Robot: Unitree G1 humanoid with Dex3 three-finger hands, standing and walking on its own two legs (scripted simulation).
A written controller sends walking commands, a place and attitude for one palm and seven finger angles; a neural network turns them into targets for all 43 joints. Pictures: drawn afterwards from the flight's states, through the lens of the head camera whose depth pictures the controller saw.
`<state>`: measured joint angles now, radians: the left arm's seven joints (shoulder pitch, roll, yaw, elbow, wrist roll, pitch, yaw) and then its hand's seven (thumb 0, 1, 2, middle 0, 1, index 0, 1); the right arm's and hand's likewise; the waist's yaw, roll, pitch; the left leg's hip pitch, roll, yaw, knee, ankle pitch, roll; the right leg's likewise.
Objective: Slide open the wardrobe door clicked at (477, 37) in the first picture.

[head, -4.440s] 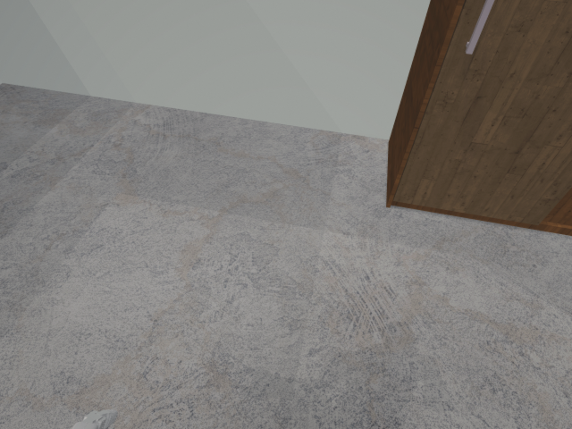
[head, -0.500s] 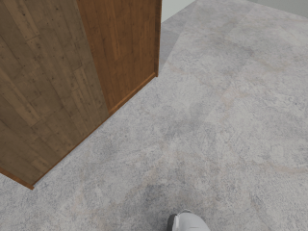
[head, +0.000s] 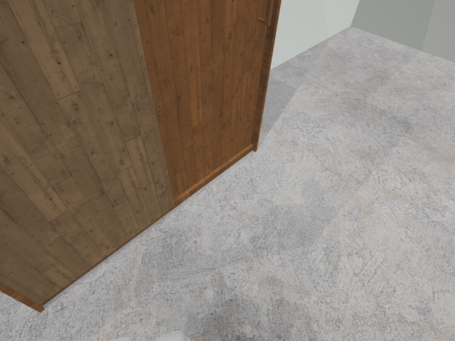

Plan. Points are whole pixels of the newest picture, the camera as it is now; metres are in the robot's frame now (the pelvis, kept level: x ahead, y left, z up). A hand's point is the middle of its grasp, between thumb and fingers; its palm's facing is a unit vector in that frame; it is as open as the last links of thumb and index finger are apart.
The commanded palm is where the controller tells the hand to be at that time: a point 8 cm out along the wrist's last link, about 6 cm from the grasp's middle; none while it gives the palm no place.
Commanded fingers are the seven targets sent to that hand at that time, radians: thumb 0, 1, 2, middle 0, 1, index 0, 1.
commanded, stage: turn to face it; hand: left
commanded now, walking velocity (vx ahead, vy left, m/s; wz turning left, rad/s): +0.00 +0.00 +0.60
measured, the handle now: out of the picture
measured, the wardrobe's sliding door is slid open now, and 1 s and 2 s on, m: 0.00 0.00 0.00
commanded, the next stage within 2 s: take the last steps up to it in 1.38 s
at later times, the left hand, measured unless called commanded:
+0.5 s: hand out of the picture +0.09 +0.20 -0.14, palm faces +0.28 -0.91 -0.30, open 7.4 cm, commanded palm none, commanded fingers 0.00 0.90 0.90 -0.20 -0.30 -0.20 -0.30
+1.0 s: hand out of the picture -0.11 +0.15 -0.18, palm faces +0.59 -0.76 -0.26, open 7.4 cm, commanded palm none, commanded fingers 0.00 0.90 0.90 -0.20 -0.30 -0.20 -0.30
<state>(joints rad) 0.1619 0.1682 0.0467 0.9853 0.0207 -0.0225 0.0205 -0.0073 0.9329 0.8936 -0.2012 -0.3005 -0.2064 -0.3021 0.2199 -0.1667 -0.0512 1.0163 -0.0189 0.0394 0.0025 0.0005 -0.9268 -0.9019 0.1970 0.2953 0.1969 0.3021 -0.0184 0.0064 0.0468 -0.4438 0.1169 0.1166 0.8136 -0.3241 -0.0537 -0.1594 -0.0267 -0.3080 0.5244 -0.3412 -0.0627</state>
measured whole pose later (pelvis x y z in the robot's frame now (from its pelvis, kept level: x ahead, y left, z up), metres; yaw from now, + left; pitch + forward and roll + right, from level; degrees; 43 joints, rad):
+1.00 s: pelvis +0.00 -0.04 -0.01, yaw +35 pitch +0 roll +0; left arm 0.26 0.27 0.07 0.95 0.02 0.06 0.01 0.00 0.90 0.89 -0.20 -0.30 -0.21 -0.30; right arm 0.10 -0.23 -0.06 0.90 -0.01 0.03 0.02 0.00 -0.91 -0.90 0.20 0.30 0.20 0.30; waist 0.03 -0.06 0.12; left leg -0.28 0.02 0.09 0.64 -0.33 0.01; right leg -0.35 -0.18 -0.19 0.87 -0.50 0.07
